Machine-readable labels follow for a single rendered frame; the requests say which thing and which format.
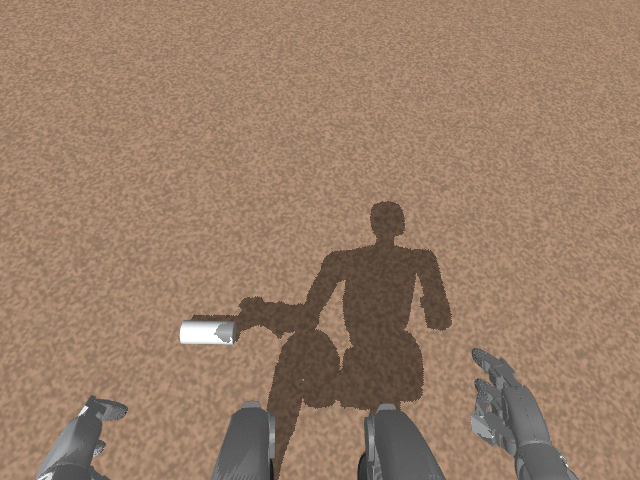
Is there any left robot hand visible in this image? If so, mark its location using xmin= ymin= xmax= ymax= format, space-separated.
xmin=35 ymin=395 xmax=128 ymax=480

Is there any right robot hand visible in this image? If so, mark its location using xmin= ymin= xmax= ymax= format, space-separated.
xmin=470 ymin=348 xmax=552 ymax=458

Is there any left robot arm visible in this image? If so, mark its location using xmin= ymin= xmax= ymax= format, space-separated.
xmin=35 ymin=464 xmax=91 ymax=480

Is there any can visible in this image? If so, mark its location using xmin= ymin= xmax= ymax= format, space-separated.
xmin=180 ymin=320 xmax=236 ymax=345

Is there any right robot arm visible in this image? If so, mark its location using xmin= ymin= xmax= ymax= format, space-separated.
xmin=514 ymin=443 xmax=579 ymax=480

